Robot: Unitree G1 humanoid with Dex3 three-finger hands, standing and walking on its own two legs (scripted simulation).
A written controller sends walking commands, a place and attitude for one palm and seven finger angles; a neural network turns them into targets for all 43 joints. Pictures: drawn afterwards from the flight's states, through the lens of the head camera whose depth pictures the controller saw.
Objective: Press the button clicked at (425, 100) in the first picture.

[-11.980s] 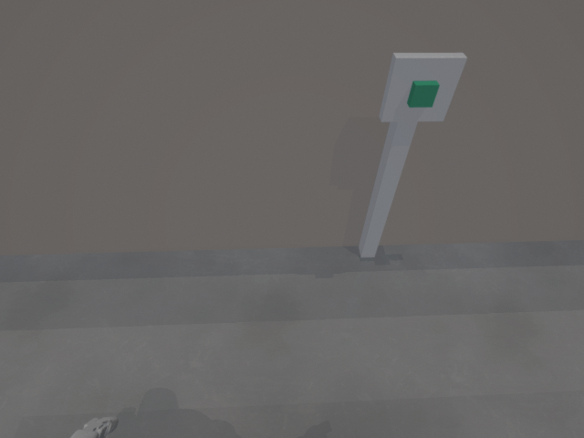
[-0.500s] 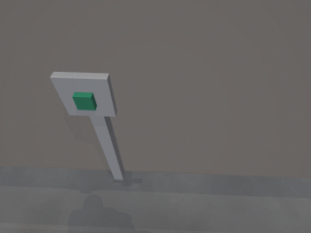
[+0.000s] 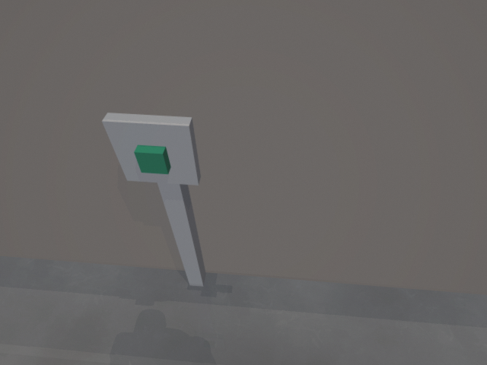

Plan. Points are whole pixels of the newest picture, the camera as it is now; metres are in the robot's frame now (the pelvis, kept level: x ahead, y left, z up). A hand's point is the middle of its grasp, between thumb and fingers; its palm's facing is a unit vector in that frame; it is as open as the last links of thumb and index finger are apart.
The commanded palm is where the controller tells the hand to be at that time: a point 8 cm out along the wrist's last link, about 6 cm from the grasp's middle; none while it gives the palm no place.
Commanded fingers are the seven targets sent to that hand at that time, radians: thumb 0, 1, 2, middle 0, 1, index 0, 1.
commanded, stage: come to a stop and stand still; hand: left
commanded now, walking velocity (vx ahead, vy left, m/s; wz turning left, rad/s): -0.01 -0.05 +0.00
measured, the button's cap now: (153, 158) +0.51 +0.25 +0.02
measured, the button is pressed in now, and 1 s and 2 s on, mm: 0 0 0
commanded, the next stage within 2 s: look again from close up in 0.88 s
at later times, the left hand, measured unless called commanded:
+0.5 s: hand out of the picture +0.04 +0.26 -0.17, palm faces -0.02 -0.99 -0.12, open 7.4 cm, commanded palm none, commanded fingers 0.00 0.90 0.90 -0.20 -0.30 -0.20 -0.30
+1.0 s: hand out of the picture -0.04 +0.25 -0.17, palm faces -0.02 -0.99 -0.16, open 7.3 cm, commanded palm none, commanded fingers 0.00 0.90 0.90 -0.20 -0.30 -0.20 -0.30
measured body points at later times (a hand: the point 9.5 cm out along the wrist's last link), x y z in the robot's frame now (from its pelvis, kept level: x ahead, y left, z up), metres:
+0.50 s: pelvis -0.02 +0.09 +0.01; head -0.04 +0.14 +0.46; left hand +0.04 +0.31 -0.16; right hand +0.00 -0.16 -0.11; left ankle +0.03 +0.10 -0.73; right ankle -0.04 -0.11 -0.63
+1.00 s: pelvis -0.05 +0.09 +0.01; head -0.06 +0.11 +0.46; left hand -0.04 +0.31 -0.16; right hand -0.13 -0.11 -0.14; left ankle +0.03 +0.10 -0.73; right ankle -0.08 -0.02 -0.73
